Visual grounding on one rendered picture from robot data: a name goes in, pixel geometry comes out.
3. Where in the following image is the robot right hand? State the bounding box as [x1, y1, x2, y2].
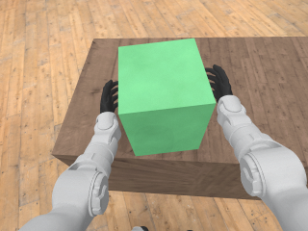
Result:
[204, 64, 233, 103]

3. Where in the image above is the carton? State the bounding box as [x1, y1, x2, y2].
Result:
[118, 38, 217, 157]

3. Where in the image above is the robot left upper arm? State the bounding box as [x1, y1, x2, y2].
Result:
[18, 169, 110, 231]

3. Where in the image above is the left robot forearm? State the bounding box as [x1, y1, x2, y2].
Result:
[51, 112, 121, 207]

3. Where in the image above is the robot right upper arm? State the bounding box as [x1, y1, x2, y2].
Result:
[240, 146, 308, 231]

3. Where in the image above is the pedestal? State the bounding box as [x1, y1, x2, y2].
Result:
[51, 37, 308, 201]

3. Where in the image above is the right robot forearm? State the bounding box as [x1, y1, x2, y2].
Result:
[217, 94, 307, 185]

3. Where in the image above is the robot left hand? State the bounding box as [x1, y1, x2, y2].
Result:
[100, 79, 118, 114]

